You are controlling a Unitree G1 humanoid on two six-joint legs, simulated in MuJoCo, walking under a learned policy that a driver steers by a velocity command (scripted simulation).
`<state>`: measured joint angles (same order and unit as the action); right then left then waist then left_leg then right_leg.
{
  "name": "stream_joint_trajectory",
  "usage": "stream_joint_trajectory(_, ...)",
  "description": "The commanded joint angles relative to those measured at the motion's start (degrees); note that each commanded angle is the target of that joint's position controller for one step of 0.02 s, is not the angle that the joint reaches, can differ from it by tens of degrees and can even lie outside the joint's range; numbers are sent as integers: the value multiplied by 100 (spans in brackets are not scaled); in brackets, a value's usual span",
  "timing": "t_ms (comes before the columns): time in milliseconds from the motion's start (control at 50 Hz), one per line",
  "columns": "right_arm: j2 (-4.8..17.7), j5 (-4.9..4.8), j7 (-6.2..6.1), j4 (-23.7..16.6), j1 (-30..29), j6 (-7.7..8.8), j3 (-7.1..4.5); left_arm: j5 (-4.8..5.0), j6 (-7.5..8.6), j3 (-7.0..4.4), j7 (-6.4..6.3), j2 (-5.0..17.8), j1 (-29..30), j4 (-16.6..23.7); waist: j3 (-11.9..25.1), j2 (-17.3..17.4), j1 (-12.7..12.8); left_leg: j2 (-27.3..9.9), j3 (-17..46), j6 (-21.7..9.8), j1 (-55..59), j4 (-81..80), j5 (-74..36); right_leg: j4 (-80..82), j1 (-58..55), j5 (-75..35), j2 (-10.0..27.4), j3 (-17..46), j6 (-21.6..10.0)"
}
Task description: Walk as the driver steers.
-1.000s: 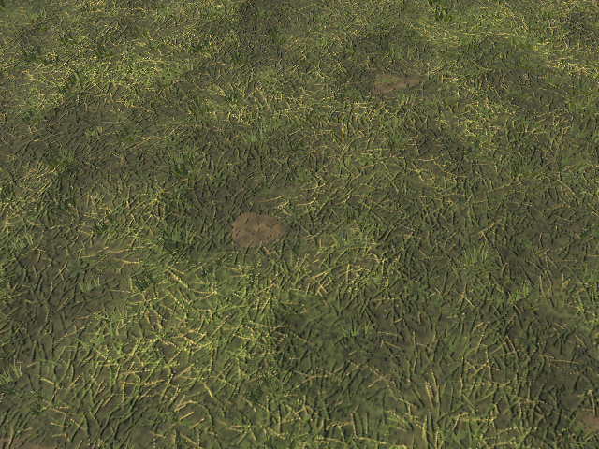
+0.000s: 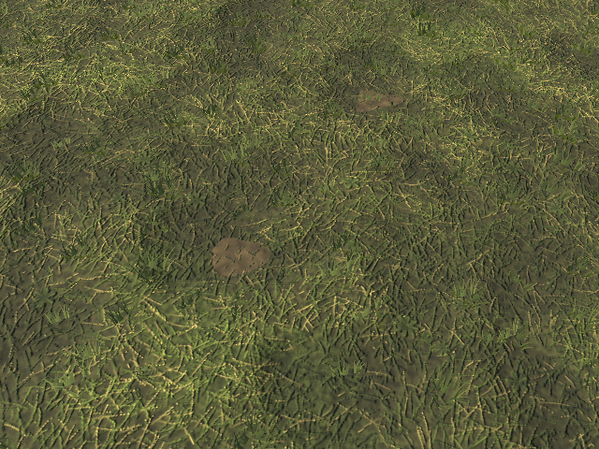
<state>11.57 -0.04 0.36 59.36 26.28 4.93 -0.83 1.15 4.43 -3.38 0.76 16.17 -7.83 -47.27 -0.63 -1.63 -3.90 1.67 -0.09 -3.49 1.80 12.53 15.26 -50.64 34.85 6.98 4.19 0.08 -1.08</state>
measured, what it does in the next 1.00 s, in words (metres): walks ahead, turning left: right foot, then left foot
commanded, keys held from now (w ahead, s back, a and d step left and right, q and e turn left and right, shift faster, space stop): w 0.30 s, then w+q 0.70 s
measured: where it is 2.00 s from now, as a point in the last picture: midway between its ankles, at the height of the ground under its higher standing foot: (163, 253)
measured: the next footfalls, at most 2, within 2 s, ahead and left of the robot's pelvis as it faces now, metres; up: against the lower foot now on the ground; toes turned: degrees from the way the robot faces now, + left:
right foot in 0.22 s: +0.31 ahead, -0.13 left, +0.00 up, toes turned -1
left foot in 0.76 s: +0.59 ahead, +0.13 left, +0.00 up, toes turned +15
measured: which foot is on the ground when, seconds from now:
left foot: down 0.00-0.24, up 0.26-0.74, down 0.76-1.00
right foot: up 0.00-0.20, down 0.22-0.78, up 0.80-1.00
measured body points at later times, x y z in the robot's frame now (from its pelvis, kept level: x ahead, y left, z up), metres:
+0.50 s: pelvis +0.28 -0.05 +0.00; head +0.29 -0.04 +0.45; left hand +0.30 +0.22 -0.14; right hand +0.41 -0.31 -0.12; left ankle +0.38 +0.13 -0.67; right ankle +0.27 -0.13 -0.75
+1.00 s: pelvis +0.56 +0.06 +0.00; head +0.59 +0.08 +0.44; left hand +0.63 +0.37 -0.11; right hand +0.73 -0.17 -0.11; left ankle +0.55 +0.12 -0.75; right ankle +0.67 -0.10 -0.67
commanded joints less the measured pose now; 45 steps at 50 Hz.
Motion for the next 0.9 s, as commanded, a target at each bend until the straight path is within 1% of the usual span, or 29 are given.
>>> stream_joint_trajectory(20, 990, 12, -116, -225, 170, 1, -141, 10, 97, 103, 62, -62, 1157, 665, -610, 656, -115, -1136, 663, -575, -286, -627, -2078, 1133, 420, -739, -132, -246, 133)
stream_joint_trajectory(80, 1039, -43, -129, -152, 400, 8, -147, 57, 121, 121, 128, 32, 1587, 815, -821, 741, -171, -1284, 613, -648, -327, -753, -1931, 1757, 92, -1019, -252, -298, 69)
stream_joint_trajectory(140, 1099, -84, -135, -126, 379, -24, -198, 62, 176, 95, 207, 197, 1722, 926, -790, 742, 28, -1546, 561, -576, 243, -420, -2712, 2126, -13, -780, -288, -191, -190)
stream_joint_trajectory(180, 1274, -44, -143, -209, 198, -77, -271, 42, 189, -19, 206, 462, 1203, 808, -234, 885, 421, -1601, 457, -459, 548, 361, -4714, 2090, -860, -446, -542, -333, -408)
stream_joint_trajectory(200, 1279, -7, -143, -258, 80, -133, -278, 52, 174, -134, 168, 661, 391, 568, 296, 919, 858, -1448, 308, -357, 451, 1288, -5602, 2130, -1871, -415, -712, -447, -583)
stream_joint_trajectory(220, 1227, 48, -138, -358, -29, -156, -249, 53, 137, -246, 103, 883, -692, 250, 945, 867, 1335, -1240, 236, -204, -389, 2547, -5280, 2019, -3491, -534, -431, -135, -811)
stream_joint_trajectory(240, 625, 113, -72, -508, 502, -85, -78, -119, 106, -369, 53, 1420, -1610, 64, 2009, -316, 1233, -488, 47, 100, -2550, 4799, -2666, 1983, -5947, 92, 1107, 2107, -1594)
stream_joint_trajectory(260, 344, -19, -22, -363, 791, 53, 19, -78, 75, -275, 80, 1117, -1718, -66, 2732, -1205, 1095, 231, 596, 200, -3566, 6279, 1551, 3144, -6448, 1144, 1956, 4420, -2133)
stream_joint_trajectory(280, 995, -196, 8, -565, 135, 180, -166, -17, 85, -155, 83, 754, -1173, -42, 1588, -799, 1077, -150, 847, 68, -4153, 6716, 1405, 3479, -5498, 1580, 1666, 3919, -1781)
stream_joint_trajectory(300, 1146, -303, -2, -767, -439, 242, -211, -30, 101, -96, 72, 574, -651, 47, 767, -461, 898, -449, 651, -11, -4205, 6568, 893, 3659, -4453, 1265, 1454, 2979, -1557)
stream_joint_trajectory(320, 1036, -285, -44, -800, -642, 231, -216, -79, 149, -46, 101, 427, -273, 60, 285, 16, 667, -705, 539, 7, -3989, 6189, 469, 3879, -3520, 590, 1242, 2253, -1406)
stream_joint_trajectory(340, 983, -218, -87, -766, -592, 154, -266, -138, 210, -2, 119, 263, -67, 60, 155, -27, 453, -900, 560, 22, -3631, 5860, 205, 4031, -2977, 159, 1003, 1696, -1254)
stream_joint_trajectory(380, 646, -187, -106, -693, -294, -34, -236, -163, 265, 0, 145, 209, -12, -71, 67, -202, 224, -1005, 569, 92, -3189, 5623, 94, 4347, -2342, -18, 854, 1114, -1221)
stream_joint_trajectory(440, 681, -143, -147, -950, -695, -168, -270, -190, 339, -53, 83, 440, -211, -294, -257, -176, 203, -1062, 661, 229, -3651, 5114, -383, 4656, -2038, -221, 873, 557, -1264)
stream_joint_trajectory(500, 724, -105, -96, -1182, -1198, -121, -292, -194, 323, -78, -25, 594, -364, -383, -295, -36, 320, -967, 718, 270, -4028, 4122, -1452, 4665, -2358, -643, 782, 58, -1136)
stream_joint_trajectory(560, 600, -82, 19, -1420, -1839, -68, -226, -154, 287, -75, -94, 711, -535, -429, -353, 28, 568, -857, 294, 269, -3824, 3066, -2196, 4672, -2564, -863, 713, -432, -970)
stream_joint_trajectory(620, 535, -102, 132, -1740, -2396, -68, -165, -96, 176, -98, -121, 816, -957, -590, -480, 106, 812, -815, 128, 190, -4151, 2536, -2094, 4470, -3371, -1003, 944, -586, -922)
stream_joint_trajectory(660, 579, -109, 218, -1979, -2636, -78, -166, -56, 57, -126, -124, 875, -1101, -643, -513, 90, 847, -758, 21, 75, -4407, 2342, -1605, 4158, -3960, -1350, 1127, -646, -850)
stream_joint_trajectory(680, 619, -114, 265, -2079, -2670, -83, -178, -39, -3, -144, -130, 924, -1100, -637, -489, 39, 809, -695, -79, 0, -4393, 2280, -1290, 3945, -4164, -1741, 1198, -698, -795)
stream_joint_trajectory(720, 820, -123, 322, -2177, -2396, -109, -271, -40, -102, -193, -165, 1086, -937, -539, -168, -195, 554, -360, -430, -203, -3717, 2256, -673, 3178, -4299, -3573, 1212, -902, -642)
stream_joint_trajectory(740, 1004, -130, 326, -2101, -1843, -124, -381, -57, -159, -210, -195, 1134, -861, -486, 187, -285, 228, -108, -589, -342, -2956, 2218, -513, 2342, -4206, -4439, 1143, -1021, -548)
stream_joint_trajectory(760, 1319, -155, 278, -1873, -895, -136, -575, -70, -205, -180, -230, 1070, -808, -417, 688, -168, -255, 165, -604, -550, -1629, 1907, -774, 1079, -3715, -4510, 899, -1191, -363)
stream_joint_trajectory(780, 1899, -156, 141, -1717, 18, -202, -784, -187, -146, -83, -240, 866, -944, -237, 1337, 639, -525, -761, 920, -959, 213, 1836, -894, -816, -2191, -2613, 604, -1250, -106)
stream_joint_trajectory(800, 2228, -164, 129, -1895, -270, -179, -808, -211, 75, 157, -118, 97, -1347, 15, 1969, 1884, 91, -2090, 4351, -2115, 2018, 921, 120, -2844, 312, 2299, -769, -527, 219)
stream_joint_trajectory(820, 1724, -94, 146, -1953, -135, -142, -656, -38, 333, 29, -11, 725, -778, 82, 2197, 1123, -300, -2121, 4616, -1951, 2154, 434, 268, -3162, 917, 2387, -504, 625, 33)
stream_joint_trajectory(840, 1449, -31, 128, -1962, -314, -100, -582, 144, 445, -8, 32, 850, -302, 277, 1446, 851, -283, -1913, 3685, -1683, 1593, 466, -147, -3005, 1192, 1956, -263, 574, -112)
stream_joint_trajectory(860, 1337, -40, 134, -2021, -702, -64, -548, 81, 479, 18, -1, 746, -219, 300, 866, 172, 11, -1658, 2948, -1509, 639, 429, -879, -2426, 996, 1522, 1, 530, -124)
stream_joint_trajectory(880, 1149, -33, 122, -2127, -1055, -51, -492, -45, 439, -34, -48, 795, -221, 251, 647, 72, 216, -1458, 2453, -1384, -28, 358, -1472, -1887, 614, 1309, 195, 514, -79)
stream_joint_trajectory(900, 1095, 20, 109, -2223, -1235, -50, -458, -92, 359, -56, -46, 793, -322, 255, 514, 214, 390, -1318, 2256, -1363, -514, 230, -1819, -1685, 251, 1188, 275, 536, -25)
